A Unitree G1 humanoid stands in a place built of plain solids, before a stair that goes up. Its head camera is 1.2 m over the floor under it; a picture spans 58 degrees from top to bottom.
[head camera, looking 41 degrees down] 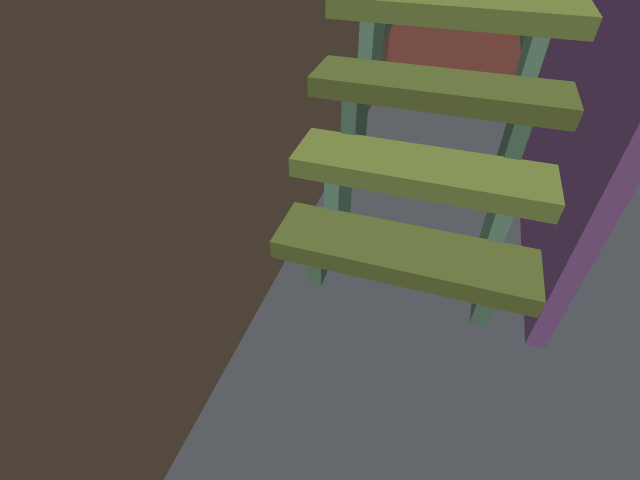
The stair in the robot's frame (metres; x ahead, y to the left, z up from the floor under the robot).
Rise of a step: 0.21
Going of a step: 0.21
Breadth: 0.90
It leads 18 degrees to the right of straight ahead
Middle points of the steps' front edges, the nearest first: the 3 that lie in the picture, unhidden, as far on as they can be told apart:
1.00 -0.25 0.20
1.20 -0.32 0.42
1.40 -0.38 0.63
